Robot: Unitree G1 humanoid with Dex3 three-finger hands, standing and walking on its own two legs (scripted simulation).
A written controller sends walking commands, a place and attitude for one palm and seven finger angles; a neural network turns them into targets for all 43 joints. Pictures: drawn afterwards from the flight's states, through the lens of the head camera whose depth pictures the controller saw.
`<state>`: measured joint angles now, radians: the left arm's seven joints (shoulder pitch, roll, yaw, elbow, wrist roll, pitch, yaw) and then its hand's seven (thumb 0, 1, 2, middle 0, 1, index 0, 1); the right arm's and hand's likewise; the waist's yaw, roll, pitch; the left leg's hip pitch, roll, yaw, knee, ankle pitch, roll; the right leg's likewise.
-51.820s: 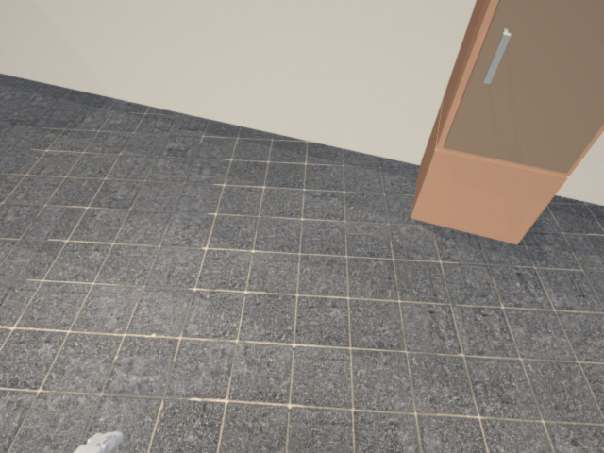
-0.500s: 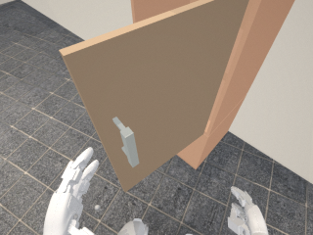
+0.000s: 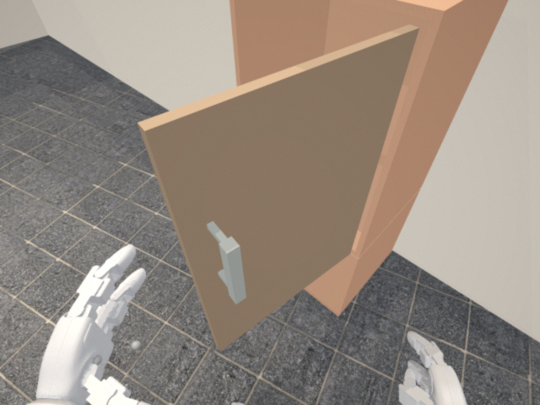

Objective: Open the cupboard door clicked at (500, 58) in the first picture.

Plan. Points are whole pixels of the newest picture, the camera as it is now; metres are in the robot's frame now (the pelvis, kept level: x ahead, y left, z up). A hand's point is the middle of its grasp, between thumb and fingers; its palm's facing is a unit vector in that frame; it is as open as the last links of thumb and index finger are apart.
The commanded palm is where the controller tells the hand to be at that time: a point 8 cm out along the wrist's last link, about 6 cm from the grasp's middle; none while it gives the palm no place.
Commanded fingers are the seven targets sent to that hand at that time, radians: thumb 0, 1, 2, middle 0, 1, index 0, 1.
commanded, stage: draw the hand back to the body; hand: left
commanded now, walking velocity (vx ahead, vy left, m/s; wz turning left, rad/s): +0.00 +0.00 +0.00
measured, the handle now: (226, 264) +0.31 +0.09 +0.07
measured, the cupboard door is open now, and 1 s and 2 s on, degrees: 81 81 81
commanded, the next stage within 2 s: step back with the hand held close in 1.16 s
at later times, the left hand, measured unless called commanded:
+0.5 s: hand (42, 290) +0.20 +0.26 +0.17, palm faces +0.31 -0.88 -0.36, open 12.4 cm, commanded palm +0.15 +0.30 +0.19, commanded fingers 0.00 0.44 0.70 -0.18 -0.30 -0.18 -0.30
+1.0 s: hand (15, 260) +0.21 +0.27 +0.21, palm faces +0.41 -0.83 -0.39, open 7.6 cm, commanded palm +0.16 +0.31 +0.23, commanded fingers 0.00 0.90 0.90 -0.20 -0.30 -0.20 -0.30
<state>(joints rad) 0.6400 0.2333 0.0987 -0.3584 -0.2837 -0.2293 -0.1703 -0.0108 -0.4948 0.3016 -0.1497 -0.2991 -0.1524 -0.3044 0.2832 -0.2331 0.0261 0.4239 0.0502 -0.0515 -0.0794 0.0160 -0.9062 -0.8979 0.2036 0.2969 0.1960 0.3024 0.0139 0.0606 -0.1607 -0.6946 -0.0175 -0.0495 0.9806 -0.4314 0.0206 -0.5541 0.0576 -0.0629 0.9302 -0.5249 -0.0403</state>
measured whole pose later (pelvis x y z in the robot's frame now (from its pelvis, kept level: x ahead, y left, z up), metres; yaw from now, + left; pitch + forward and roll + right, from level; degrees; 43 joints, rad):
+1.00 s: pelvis +0.02 +0.02 +0.06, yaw -1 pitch -2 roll -1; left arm 0.50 0.34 0.32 -0.42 -0.09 -0.05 0.11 0.01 0.85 0.88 -0.20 -0.30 -0.21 -0.31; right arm 0.20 -0.23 0.03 0.60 0.01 -0.06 -0.07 0.01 -0.91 -0.90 0.20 0.30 0.20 0.30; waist 0.05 0.05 -0.01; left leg -0.20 -0.05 -0.01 0.46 -0.22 0.05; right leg -0.08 0.02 -0.01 0.40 -0.30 -0.01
